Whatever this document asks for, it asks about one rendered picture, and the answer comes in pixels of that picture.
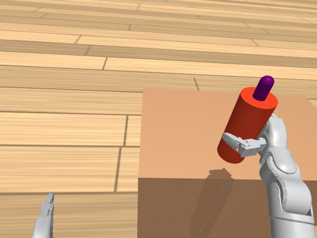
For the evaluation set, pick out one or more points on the right robot arm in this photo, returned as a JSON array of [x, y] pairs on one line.
[[289, 198]]

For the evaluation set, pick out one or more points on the bottle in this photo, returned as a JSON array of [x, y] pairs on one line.
[[252, 110]]

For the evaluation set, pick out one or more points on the left robot hand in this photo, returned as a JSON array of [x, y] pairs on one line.
[[43, 226]]

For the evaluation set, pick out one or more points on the right robot hand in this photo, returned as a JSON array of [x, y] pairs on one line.
[[273, 134]]

